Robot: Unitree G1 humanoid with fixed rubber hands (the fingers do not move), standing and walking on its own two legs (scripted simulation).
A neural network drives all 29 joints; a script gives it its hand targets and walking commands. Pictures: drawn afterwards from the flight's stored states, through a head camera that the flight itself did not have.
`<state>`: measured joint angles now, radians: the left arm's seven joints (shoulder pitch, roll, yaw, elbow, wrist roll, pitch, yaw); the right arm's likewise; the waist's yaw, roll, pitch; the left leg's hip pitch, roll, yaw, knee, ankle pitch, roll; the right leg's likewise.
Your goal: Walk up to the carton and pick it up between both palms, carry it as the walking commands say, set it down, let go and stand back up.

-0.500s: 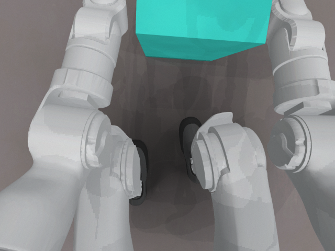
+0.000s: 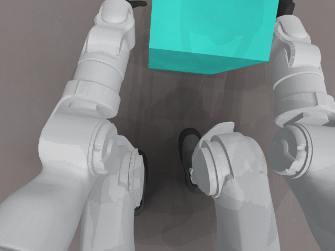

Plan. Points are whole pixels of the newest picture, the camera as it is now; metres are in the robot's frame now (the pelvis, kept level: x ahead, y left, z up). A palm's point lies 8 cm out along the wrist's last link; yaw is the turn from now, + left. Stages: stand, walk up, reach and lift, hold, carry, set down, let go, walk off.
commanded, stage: set down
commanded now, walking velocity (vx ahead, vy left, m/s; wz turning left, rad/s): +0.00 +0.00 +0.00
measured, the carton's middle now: (195, 11) +0.55 -0.11 -0.21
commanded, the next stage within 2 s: none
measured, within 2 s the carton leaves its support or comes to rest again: neither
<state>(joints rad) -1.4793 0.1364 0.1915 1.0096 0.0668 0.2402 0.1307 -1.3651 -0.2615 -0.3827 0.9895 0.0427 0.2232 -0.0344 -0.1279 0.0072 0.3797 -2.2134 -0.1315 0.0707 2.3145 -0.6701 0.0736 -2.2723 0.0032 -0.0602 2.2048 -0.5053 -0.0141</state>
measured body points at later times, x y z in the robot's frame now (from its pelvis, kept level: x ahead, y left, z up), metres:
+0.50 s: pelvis +0.01 +0.00 +0.00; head +0.36 +0.00 +0.27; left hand +0.57 +0.04 -0.16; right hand +0.52 -0.24 -0.15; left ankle +0.09 +0.08 -0.32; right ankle +0.14 -0.11 -0.32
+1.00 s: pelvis +0.01 -0.01 +0.01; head +0.38 -0.02 +0.24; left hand +0.58 +0.06 -0.18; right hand +0.49 -0.27 -0.18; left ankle +0.09 +0.08 -0.32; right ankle +0.14 -0.11 -0.32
